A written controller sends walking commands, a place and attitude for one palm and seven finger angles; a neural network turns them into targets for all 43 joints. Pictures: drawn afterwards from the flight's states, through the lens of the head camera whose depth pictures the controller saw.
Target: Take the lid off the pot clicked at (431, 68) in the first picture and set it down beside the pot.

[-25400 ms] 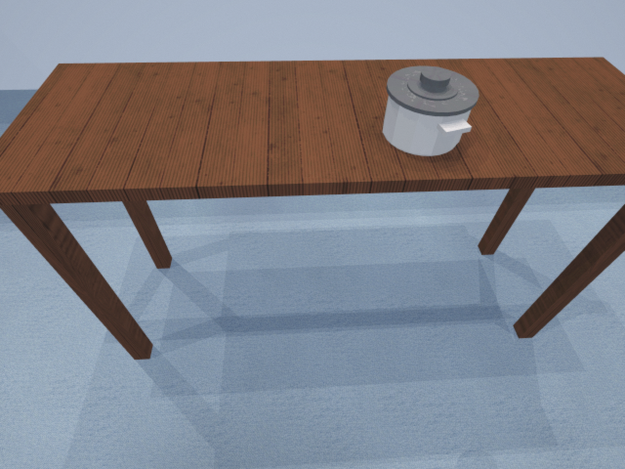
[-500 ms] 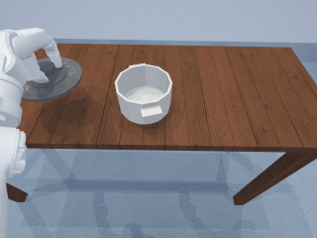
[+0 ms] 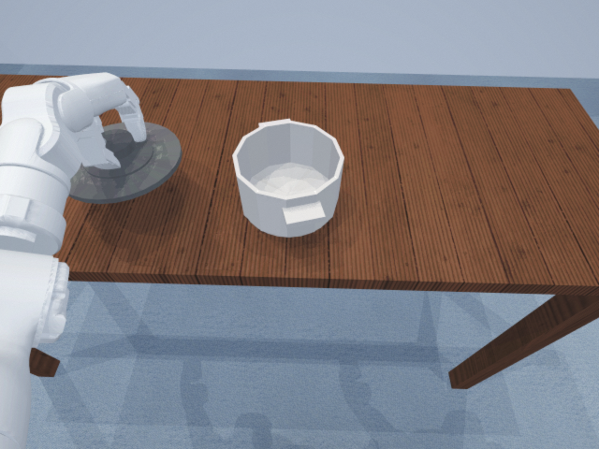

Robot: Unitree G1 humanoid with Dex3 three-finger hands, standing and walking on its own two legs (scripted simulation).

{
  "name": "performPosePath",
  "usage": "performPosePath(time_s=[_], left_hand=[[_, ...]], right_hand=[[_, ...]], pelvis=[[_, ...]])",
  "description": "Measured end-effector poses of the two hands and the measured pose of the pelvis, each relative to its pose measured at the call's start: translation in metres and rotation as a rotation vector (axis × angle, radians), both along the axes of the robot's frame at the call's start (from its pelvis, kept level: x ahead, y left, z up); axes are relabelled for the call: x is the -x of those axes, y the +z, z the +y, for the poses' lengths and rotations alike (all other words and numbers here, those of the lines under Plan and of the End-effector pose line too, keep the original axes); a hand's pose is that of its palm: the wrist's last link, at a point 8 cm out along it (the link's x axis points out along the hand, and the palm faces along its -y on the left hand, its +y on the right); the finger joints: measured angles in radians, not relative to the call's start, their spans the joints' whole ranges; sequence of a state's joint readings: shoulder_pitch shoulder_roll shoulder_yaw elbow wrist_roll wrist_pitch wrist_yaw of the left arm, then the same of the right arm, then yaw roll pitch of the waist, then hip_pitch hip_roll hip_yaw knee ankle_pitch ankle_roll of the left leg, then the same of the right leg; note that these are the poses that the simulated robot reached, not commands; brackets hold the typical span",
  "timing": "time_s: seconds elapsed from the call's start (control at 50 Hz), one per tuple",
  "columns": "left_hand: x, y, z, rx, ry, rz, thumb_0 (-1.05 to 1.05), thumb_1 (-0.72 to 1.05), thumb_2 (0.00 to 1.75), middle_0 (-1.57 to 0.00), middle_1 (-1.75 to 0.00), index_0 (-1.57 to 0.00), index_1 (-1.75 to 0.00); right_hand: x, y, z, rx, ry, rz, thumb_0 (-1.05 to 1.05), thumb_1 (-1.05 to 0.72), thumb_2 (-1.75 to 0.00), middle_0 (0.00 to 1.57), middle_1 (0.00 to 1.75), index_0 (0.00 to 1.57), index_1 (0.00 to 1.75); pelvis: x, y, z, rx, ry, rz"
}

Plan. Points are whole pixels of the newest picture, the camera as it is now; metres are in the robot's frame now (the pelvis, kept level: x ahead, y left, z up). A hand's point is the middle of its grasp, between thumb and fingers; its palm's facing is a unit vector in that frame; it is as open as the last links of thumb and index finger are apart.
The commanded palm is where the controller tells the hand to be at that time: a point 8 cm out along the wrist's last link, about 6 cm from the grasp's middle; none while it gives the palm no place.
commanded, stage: lower the lid onto the table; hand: left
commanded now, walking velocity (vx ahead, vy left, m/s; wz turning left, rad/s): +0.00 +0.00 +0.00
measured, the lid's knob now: (113, 144) +0.50 +0.24 +0.13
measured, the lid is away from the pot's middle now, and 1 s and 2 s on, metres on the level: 0.24 0.24 0.24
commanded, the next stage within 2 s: open the fingers wide in 1.12 s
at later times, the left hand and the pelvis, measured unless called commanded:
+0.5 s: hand (109, 161) +0.47 +0.24 +0.12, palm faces -0.46 -0.08 -0.89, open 8.2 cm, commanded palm +0.48 +0.24 +0.19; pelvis +0.00 +0.00 +0.00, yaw +0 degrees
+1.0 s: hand (117, 179) +0.47 +0.24 +0.09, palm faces -0.51 -0.11 -0.86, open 8.3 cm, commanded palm +0.50 +0.25 +0.15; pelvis +0.00 -0.01 -0.01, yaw -1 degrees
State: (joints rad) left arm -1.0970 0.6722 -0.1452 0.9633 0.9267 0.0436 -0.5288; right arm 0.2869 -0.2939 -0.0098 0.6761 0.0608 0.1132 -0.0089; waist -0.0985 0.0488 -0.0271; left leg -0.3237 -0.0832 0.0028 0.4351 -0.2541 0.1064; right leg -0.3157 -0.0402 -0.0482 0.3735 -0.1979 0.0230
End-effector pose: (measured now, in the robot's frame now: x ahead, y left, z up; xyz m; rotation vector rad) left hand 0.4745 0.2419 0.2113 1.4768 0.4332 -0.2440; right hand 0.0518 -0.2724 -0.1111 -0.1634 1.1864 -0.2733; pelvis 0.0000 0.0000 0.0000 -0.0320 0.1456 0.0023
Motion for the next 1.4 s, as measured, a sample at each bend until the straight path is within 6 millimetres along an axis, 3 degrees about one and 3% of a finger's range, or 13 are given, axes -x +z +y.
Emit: performPosePath(time_s=[0.16,0.48,0.86,1.24,1.4], left_hand=[[-0.001,-0.015,0.001,0.001,-0.002,0.034,0.00,0.12,0.86,-0.66,-0.89,-0.66,-0.89],[-0.003,-0.033,0.004,0.003,-0.024,0.038,0.00,0.12,0.86,-0.66,-0.89,-0.65,-0.89],[0.000,-0.064,0.004,0.013,-0.010,0.109,0.00,0.12,0.86,-0.66,-0.89,-0.65,-0.89],[-0.005,-0.071,0.005,0.008,-0.001,0.113,0.00,0.08,0.83,-0.69,-0.93,-0.69,-0.93],[0.007,-0.076,0.004,-0.002,-0.107,0.013,-0.02,0.11,0.83,-0.66,-0.94,-0.65,-0.92]], right_hand=[[-0.004,0.001,0.001,0.007,0.007,0.001,0.00,-0.91,-0.90,0.21,0.30,0.21,0.30],[0.025,0.000,-0.005,0.022,-0.031,0.080,0.00,-0.91,-0.90,0.21,0.30,0.21,0.30],[0.033,-0.003,-0.012,0.038,-0.058,0.103,0.00,-0.91,-0.90,0.21,0.30,0.21,0.30],[0.060,-0.006,-0.021,0.059,-0.108,0.175,0.00,-0.91,-0.90,0.21,0.30,0.21,0.30],[0.058,-0.009,-0.016,0.055,-0.112,0.198,0.00,-0.91,-0.90,0.21,0.30,0.21,0.30]], pelvis=[[0.000,-0.001,0.001,0.002,0.002,0.007],[-0.002,-0.001,0.000,0.004,-0.001,0.020],[0.001,-0.004,-0.007,0.003,-0.012,0.033],[0.004,-0.010,-0.012,0.006,-0.022,0.069],[0.006,-0.011,-0.013,0.008,-0.031,0.074]])
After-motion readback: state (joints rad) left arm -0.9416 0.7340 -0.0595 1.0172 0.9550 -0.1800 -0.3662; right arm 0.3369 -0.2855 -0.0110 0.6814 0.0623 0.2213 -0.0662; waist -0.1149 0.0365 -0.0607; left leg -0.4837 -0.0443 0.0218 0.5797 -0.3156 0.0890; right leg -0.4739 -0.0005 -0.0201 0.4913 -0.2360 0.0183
